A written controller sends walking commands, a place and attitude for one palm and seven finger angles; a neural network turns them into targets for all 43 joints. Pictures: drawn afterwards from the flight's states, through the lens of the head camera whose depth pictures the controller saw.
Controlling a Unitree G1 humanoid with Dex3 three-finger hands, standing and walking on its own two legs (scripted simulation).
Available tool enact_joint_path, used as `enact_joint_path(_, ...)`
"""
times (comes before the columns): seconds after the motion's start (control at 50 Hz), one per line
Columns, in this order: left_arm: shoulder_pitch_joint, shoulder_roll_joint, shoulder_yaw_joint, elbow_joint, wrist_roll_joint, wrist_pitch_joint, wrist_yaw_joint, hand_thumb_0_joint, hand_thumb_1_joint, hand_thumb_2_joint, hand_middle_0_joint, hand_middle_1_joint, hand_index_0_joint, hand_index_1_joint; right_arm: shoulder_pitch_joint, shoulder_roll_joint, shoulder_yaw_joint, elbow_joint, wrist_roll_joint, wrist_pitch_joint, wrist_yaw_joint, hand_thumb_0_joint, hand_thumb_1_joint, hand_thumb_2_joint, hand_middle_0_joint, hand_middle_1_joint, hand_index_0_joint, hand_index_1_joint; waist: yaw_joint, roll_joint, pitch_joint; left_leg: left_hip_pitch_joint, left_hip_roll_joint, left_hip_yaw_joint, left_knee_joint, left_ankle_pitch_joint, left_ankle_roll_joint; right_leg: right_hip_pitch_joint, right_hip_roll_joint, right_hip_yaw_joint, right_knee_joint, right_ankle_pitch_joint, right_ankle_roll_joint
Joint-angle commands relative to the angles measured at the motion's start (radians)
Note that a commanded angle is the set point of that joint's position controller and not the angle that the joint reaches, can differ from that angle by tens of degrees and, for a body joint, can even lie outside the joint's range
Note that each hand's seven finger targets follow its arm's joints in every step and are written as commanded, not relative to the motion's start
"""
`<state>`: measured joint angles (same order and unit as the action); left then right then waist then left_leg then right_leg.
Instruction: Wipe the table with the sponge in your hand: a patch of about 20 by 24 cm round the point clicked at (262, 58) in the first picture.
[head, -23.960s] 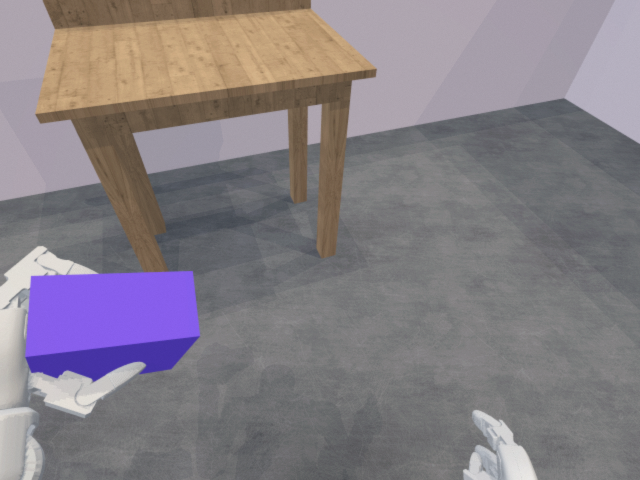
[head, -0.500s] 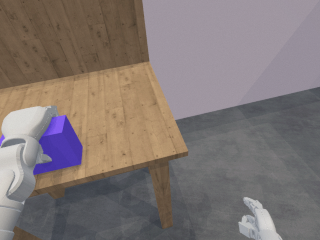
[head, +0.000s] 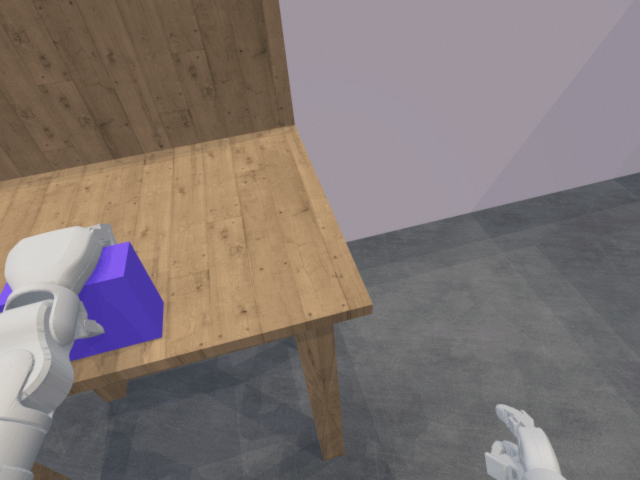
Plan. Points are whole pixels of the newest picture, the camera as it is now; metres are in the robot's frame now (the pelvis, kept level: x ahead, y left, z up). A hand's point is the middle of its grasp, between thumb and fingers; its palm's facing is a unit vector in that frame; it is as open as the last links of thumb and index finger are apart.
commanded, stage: lower the sponge onto the table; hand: left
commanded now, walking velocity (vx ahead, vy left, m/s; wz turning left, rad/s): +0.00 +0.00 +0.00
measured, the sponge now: (99, 314) +0.26 +0.34 +0.07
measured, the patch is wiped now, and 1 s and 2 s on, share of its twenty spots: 0.00 0.10 0.30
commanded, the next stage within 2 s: wipe forward along the first lane in 0.04 s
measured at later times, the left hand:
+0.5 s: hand (85, 267) +0.30 +0.36 +0.12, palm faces -0.06 +0.00 -1.00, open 10.4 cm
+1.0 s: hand (91, 244) +0.34 +0.38 +0.12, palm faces -0.11 +0.04 -0.99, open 10.4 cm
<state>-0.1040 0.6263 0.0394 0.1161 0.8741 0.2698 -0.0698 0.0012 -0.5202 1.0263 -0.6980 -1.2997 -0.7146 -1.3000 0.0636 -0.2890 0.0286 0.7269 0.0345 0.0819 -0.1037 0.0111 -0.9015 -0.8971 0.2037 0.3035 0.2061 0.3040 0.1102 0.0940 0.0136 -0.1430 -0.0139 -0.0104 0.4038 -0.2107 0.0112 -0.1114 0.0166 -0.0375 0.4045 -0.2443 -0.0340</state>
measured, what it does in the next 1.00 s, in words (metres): stands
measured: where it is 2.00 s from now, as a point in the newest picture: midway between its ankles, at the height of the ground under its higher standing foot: outside the picture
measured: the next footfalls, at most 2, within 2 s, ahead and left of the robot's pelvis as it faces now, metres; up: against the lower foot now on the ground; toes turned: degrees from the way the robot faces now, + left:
none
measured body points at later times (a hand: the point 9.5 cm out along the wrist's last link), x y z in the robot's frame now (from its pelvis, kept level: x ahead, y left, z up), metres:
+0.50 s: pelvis +0.00 -0.01 +0.00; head +0.00 -0.04 +0.45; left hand +0.30 +0.35 +0.18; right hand +0.19 -0.25 -0.11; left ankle +0.01 +0.12 -0.74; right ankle -0.01 -0.10 -0.74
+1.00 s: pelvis -0.01 +0.00 -0.01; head +0.01 -0.03 +0.44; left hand +0.34 +0.37 +0.18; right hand +0.12 -0.27 -0.14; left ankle +0.01 +0.12 -0.74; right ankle -0.01 -0.10 -0.74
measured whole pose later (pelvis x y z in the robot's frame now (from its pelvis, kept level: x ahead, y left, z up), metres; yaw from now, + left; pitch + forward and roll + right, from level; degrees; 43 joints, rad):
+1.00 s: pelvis -0.01 +0.00 -0.01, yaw +0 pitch +3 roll +0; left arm -0.54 0.70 0.05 0.74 0.98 0.04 -0.06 0.02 -0.54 1.04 -0.72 -1.28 -0.73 -1.30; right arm 0.20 -0.30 -0.01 0.77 0.05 0.09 -0.10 0.01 -0.90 -0.90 0.20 0.30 0.21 0.30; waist 0.05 0.07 -0.04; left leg -0.33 -0.01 -0.02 0.49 -0.22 0.01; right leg -0.28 0.02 -0.05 0.48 -0.25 -0.04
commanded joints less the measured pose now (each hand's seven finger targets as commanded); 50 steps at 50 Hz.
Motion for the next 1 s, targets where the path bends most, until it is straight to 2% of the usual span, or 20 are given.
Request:
enact_joint_path(0.0, -0.266, 0.314, 0.161, -0.136, 0.045, 0.007, 0.035, 0.0, 0.1, 1.3, -1.2, -1.6, -1.2, -1.6, -0.182, -0.118, -0.034, -0.158, -0.003, -0.048, -0.012, 0.0, -0.9, -0.9, 0.2, 0.3, 0.2, 0.3, -0.004, -0.038, -0.2, 0.01, -0.047, 0.017, -0.04, 0.218, 0.026, 0.082, 0.015, 0.046, -0.046, 0.209, -0.02)
enact_joint_path(0.02, -0.285, 0.33, 0.17, -0.169, 0.05, 0.009, 0.032, 0.0, 0.1, 1.3, -1.2, -1.6, -1.2, -1.6, -0.193, -0.121, -0.031, -0.168, -0.002, -0.046, -0.011, 0.0, -0.9, -0.9, 0.2, 0.3, 0.2, 0.3, -0.002, -0.001, -0.22, 0.018, -0.045, 0.012, -0.043, 0.221, 0.023, 0.087, 0.019, 0.059, -0.046, 0.205, -0.028)
enact_joint_path(0.06, -0.25, 0.253, 0.115, -0.145, 0.042, 0.009, 0.026, 0.0, 0.1, 1.3, -1.2, -1.6, -1.2, -1.6, -0.182, -0.108, -0.029, -0.164, 0.0, -0.047, -0.01, 0.0, -0.9, -0.9, 0.2, 0.3, 0.2, 0.3, -0.012, -0.03, -0.188, 0.012, -0.043, 0.018, -0.04, 0.231, 0.026, 0.072, 0.018, 0.035, -0.043, 0.207, -0.021)
enact_joint_path(0.12, -0.25, 0.302, 0.155, -0.146, 0.042, 0.011, 0.022, 0.0, 0.1, 1.3, -1.2, -1.6, -1.2, -1.6, -0.184, -0.121, -0.031, -0.173, -0.003, -0.045, -0.011, 0.0, -0.9, -0.9, 0.2, 0.3, 0.2, 0.3, -0.003, -0.032, -0.197, 0.011, -0.042, 0.014, -0.038, 0.218, 0.024, 0.074, 0.019, 0.052, -0.043, 0.207, -0.025)
enact_joint_path(0.16, -0.256, 0.282, 0.137, -0.061, 0.041, 0.01, 0.021, 0.0, 0.1, 1.3, -1.2, -1.6, -1.2, -1.6, -0.168, -0.116, -0.029, -0.151, -0.001, -0.044, -0.014, 0.0, -0.9, -0.9, 0.2, 0.3, 0.2, 0.3, -0.018, -0.072, -0.153, -0.011, -0.04, 0.022, -0.039, 0.19, 0.026, 0.05, 0.016, 0.041, -0.05, 0.183, -0.016)
enact_joint_path(0.22, -0.327, 0.343, 0.162, -0.019, 0.063, -0.003, 0.017, 0.0, 0.1, 1.3, -1.2, -1.6, -1.2, -1.6, -0.159, -0.13, -0.03, -0.145, -0.002, -0.043, -0.018, 0.0, -0.9, -0.9, 0.2, 0.3, 0.2, 0.3, -0.019, -0.044, -0.167, -0.013, -0.044, 0.023, -0.034, 0.171, 0.022, 0.041, 0.019, 0.055, -0.057, 0.162, -0.022)
enact_joint_path(0.26, -0.334, 0.272, 0.103, 0.036, 0.063, -0.015, 0.009, 0.0, 0.1, 1.3, -1.2, -1.6, -1.2, -1.6, -0.145, -0.12, -0.031, -0.137, 0.0, -0.044, -0.019, 0.0, -0.9, -0.9, 0.2, 0.3, 0.2, 0.3, -0.028, -0.068, -0.149, -0.022, -0.043, 0.027, -0.033, 0.178, 0.025, 0.031, 0.015, 0.035, -0.053, 0.172, -0.016)
enact_joint_path(0.32, -0.409, 0.32, 0.117, 0.074, 0.086, -0.03, 0.002, 0.0, 0.1, 1.3, -1.2, -1.6, -1.2, -1.6, -0.135, -0.133, -0.034, -0.135, -0.001, -0.039, -0.021, 0.0, -0.9, -0.9, 0.2, 0.3, 0.2, 0.3, -0.032, -0.051, -0.174, -0.028, -0.046, 0.027, -0.027, 0.16, 0.024, 0.024, 0.016, 0.051, -0.055, 0.161, -0.02)
enact_joint_path(0.34, -0.414, 0.282, 0.087, 0.097, 0.084, -0.038, -0.001, 0.0, 0.1, 1.3, -1.2, -1.6, -1.2, -1.6, -0.123, -0.125, -0.033, -0.133, -0.001, -0.044, -0.02, 0.0, -0.9, -0.9, 0.2, 0.3, 0.2, 0.3, -0.037, -0.073, -0.166, -0.038, -0.047, 0.031, -0.023, 0.16, 0.027, 0.02, 0.011, 0.037, -0.049, 0.162, -0.014)
enact_joint_path(0.42, -0.415, 0.356, 0.146, 0.158, 0.094, -0.077, -0.006, 0.0, 0.1, 1.3, -1.2, -1.6, -1.2, -1.6, -0.095, -0.14, -0.043, -0.128, -0.005, -0.036, -0.02, 0.0, -0.9, -0.9, 0.2, 0.3, 0.2, 0.3, -0.025, -0.065, -0.2, -0.054, -0.046, 0.029, -0.01, 0.163, 0.026, 0.038, 0.011, 0.053, -0.038, 0.188, -0.018)
enact_joint_path(0.46, -0.383, 0.332, 0.137, 0.226, 0.088, -0.098, -0.007, 0.0, 0.1, 1.3, -1.2, -1.6, -1.2, -1.6, -0.073, -0.135, -0.048, -0.12, -0.003, -0.037, -0.019, 0.0, -0.9, -0.9, 0.2, 0.3, 0.2, 0.3, -0.031, -0.105, -0.171, -0.075, -0.046, 0.035, 0.0, 0.159, 0.03, 0.025, 0.01, 0.046, -0.032, 0.198, -0.01)
enact_joint_path(0.52, -0.409, 0.391, 0.18, 0.235, 0.093, -0.131, 0.001, 0.0, 0.1, 1.3, -1.2, -1.6, -1.2, -1.6, -0.059, -0.147, -0.055, -0.121, -0.003, -0.032, -0.019, 0.0, -0.9, -0.9, 0.2, 0.3, 0.2, 0.3, -0.026, -0.064, -0.201, -0.091, -0.048, 0.033, 0.008, 0.153, 0.027, 0.032, 0.01, 0.058, -0.02, 0.202, -0.014)
enact_joint_path(0.56, -0.425, 0.332, 0.132, 0.282, 0.091, -0.143, 0.008, 0.0, 0.1, 1.3, -1.2, -1.6, -1.2, -1.6, -0.04, -0.141, -0.057, -0.116, 0.003, -0.034, -0.018, 0.0, -0.9, -0.9, 0.2, 0.3, 0.2, 0.3, -0.043, -0.093, -0.16, -0.11, -0.048, 0.037, 0.009, 0.126, 0.03, -0.006, 0.012, 0.043, -0.023, 0.173, -0.009)
enact_joint_path(0.62, -0.486, 0.378, 0.155, 0.315, 0.105, -0.157, 0.022, 0.0, 0.1, 1.3, -1.2, -1.6, -1.2, -1.6, -0.021, -0.156, -0.064, -0.108, 0.002, -0.033, -0.019, 0.0, -0.9, -0.9, 0.2, 0.3, 0.2, 0.3, -0.045, -0.094, -0.184, -0.118, -0.05, 0.033, 0.017, 0.115, 0.031, -0.016, 0.014, 0.053, -0.021, 0.161, -0.013)
enact_joint_path(0.64, -0.501, 0.338, 0.118, 0.33, 0.107, -0.161, 0.024, 0.0, 0.1, 1.3, -1.2, -1.6, -1.2, -1.6, -0.009, -0.147, -0.063, -0.109, 0.005, -0.036, -0.017, 0.0, -0.9, -0.9, 0.2, 0.3, 0.2, 0.3, -0.051, -0.096, -0.191, -0.123, -0.052, 0.035, 0.02, 0.119, 0.033, -0.017, 0.012, 0.044, -0.013, 0.17, -0.01)
enact_joint_path(0.76, -0.546, 0.295, 0.076, 0.405, 0.113, -0.178, 0.038, 0.0, 0.1, 1.3, -1.2, -1.6, -1.2, -1.6, 0.022, -0.149, -0.072, -0.097, 0.012, -0.034, -0.013, 0.0, -0.9, -0.9, 0.2, 0.3, 0.2, 0.3, -0.067, -0.111, -0.172, -0.139, -0.048, 0.034, 0.023, 0.087, 0.035, -0.059, 0.015, 0.039, -0.015, 0.14, -0.01)
enact_joint_path(0.82, -0.621, 0.358, 0.104, 0.469, 0.129, -0.189, 0.041, 0.0, 0.1, 1.3, -1.2, -1.6, -1.2, -1.6, 0.043, -0.164, -0.072, -0.084, 0.012, -0.029, -0.016, 0.0, -0.9, -0.9, 0.2, 0.3, 0.2, 0.3, -0.072, -0.112, -0.176, -0.161, -0.048, 0.029, 0.021, 0.056, 0.032, -0.071, 0.016, 0.046, -0.02, 0.108, -0.013)
enact_joint_path(0.86, -0.641, 0.304, 0.056, 0.527, 0.137, -0.201, 0.042, 0.0, 0.1, 1.3, -1.2, -1.6, -1.2, -1.6, 0.061, -0.155, -0.072, -0.078, 0.014, -0.031, -0.014, 0.0, -0.9, -0.9, 0.2, 0.3, 0.2, 0.3, -0.084, -0.125, -0.16, -0.169, -0.048, 0.035, 0.021, 0.037, 0.034, -0.096, 0.017, 0.039, -0.021, 0.088, -0.009)
enact_joint_path(0.92, -0.682, 0.325, 0.06, 0.542, 0.157, -0.218, 0.048, 0.0, 0.1, 1.3, -1.2, -1.6, -1.2, -1.6, 0.074, -0.16, -0.077, -0.081, 0.011, -0.028, -0.011, 0.0, -0.9, -0.9, 0.2, 0.3, 0.2, 0.3, -0.078, -0.101, -0.211, -0.16, -0.048, 0.031, 0.026, 0.048, 0.034, -0.089, 0.017, 0.045, -0.015, 0.102, -0.017)
enact_joint_path(0.98, -0.734, 0.329, 0.046, 0.634, 0.158, -0.234, 0.049, 0.0, 0.1, 1.3, -1.2, -1.6, -1.2, -1.6, 0.098, -0.161, -0.072, -0.071, 0.018, -0.026, -0.011, 0.0, -0.9, -0.9, 0.2, 0.3, 0.2, 0.3, -0.1, -0.153, -0.165, -0.206, -0.047, 0.032, 0.028, 0.001, 0.035, -0.115, 0.016, 0.043, -0.018, 0.067, -0.008)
